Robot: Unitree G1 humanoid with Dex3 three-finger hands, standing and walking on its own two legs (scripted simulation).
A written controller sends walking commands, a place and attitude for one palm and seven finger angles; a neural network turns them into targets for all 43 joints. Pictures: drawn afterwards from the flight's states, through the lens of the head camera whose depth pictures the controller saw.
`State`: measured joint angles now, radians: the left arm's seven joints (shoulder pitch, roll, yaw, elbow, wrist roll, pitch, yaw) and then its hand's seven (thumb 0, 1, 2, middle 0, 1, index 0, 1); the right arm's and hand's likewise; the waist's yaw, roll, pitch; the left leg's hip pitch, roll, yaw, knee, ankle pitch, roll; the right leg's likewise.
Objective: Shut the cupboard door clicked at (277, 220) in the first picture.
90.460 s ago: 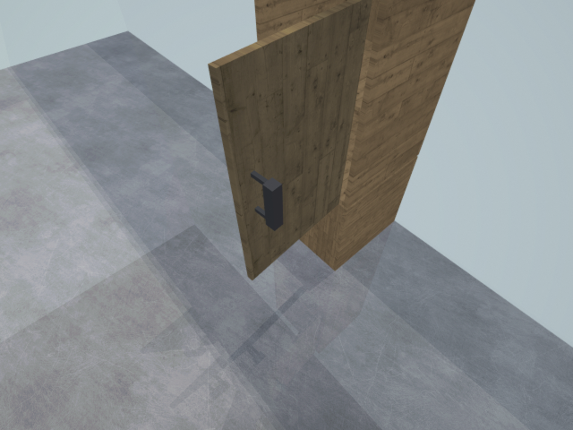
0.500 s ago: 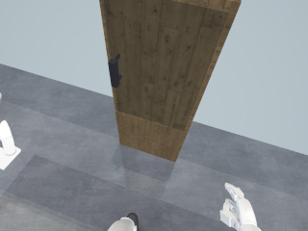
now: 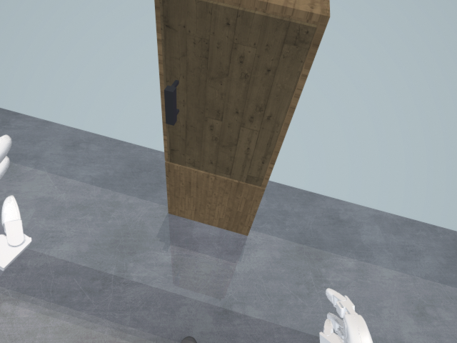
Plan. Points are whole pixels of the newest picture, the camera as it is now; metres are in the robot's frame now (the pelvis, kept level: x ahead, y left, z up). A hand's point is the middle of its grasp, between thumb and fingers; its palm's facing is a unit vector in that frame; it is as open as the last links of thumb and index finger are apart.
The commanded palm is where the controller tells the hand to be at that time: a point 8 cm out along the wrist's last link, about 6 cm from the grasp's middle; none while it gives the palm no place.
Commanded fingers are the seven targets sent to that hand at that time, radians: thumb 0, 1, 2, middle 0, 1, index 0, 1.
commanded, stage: stop stepping back and stand still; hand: left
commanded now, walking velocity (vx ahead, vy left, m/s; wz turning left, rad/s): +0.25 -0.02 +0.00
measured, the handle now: (173, 102) +0.77 +0.19 -0.04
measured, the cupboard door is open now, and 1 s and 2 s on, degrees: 0 0 0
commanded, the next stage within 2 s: let the arm hang, fingers relaxed in 1.22 s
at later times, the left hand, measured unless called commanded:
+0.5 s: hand out of the picture +0.10 +0.32 +0.18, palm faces +0.43 -0.79 -0.44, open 7.4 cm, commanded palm +0.05 +0.36 +0.18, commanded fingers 0.00 0.90 0.90 -0.20 -0.30 -0.20 -0.30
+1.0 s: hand out of the picture +0.13 +0.37 +0.16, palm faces +0.41 -0.76 -0.51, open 7.4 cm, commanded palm +0.07 +0.39 +0.18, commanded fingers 0.00 0.90 0.90 -0.20 -0.30 -0.20 -0.30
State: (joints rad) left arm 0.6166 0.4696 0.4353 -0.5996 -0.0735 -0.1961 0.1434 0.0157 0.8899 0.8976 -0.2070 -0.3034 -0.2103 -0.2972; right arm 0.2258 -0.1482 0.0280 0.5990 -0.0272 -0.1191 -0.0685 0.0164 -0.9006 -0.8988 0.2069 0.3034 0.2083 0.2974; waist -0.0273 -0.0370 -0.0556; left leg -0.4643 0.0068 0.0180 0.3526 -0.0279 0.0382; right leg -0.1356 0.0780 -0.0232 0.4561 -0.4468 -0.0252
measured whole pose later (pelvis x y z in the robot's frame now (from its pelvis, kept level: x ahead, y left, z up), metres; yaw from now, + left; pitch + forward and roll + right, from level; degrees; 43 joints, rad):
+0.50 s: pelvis -0.08 +0.06 -0.02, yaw +1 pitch -2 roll -1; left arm 0.58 0.49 0.49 -0.62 -0.07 -0.20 0.12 0.01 0.89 0.90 -0.21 -0.30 -0.21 -0.30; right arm 0.29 -0.16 0.00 0.66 -0.01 -0.07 -0.04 0.02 -0.90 -0.90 0.21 0.30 0.21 0.30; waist -0.01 -0.06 -0.03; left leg -0.63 0.00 0.04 1.17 -0.34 -0.04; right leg -0.25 0.02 -0.05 0.65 -0.38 -0.07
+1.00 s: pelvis -0.08 +0.10 +0.00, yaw -1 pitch +2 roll -1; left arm 0.56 0.48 0.47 -0.49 -0.06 -0.16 0.16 0.01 0.89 0.90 -0.21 -0.30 -0.21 -0.30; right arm 0.22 -0.15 0.05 0.61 -0.01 -0.08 -0.06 0.01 -0.90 -0.90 0.21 0.30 0.21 0.30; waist -0.02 -0.01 0.00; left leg -0.30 0.08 0.09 0.55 -0.27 -0.01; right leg -0.21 0.02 -0.08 0.45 -0.28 -0.03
